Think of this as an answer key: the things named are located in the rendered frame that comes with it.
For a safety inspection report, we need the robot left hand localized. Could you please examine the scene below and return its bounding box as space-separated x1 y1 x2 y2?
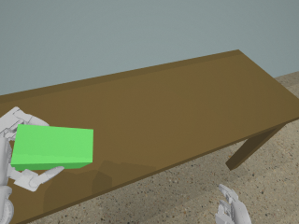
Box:
0 106 64 192

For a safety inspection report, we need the sponge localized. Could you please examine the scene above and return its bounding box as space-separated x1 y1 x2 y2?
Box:
10 124 93 171

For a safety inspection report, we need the robot right hand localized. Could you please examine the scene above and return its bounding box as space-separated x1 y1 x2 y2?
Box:
215 184 252 224

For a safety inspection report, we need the left robot forearm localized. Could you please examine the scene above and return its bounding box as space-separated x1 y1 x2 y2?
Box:
0 186 14 224

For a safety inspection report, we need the table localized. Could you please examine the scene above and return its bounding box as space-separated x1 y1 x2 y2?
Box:
0 49 299 224

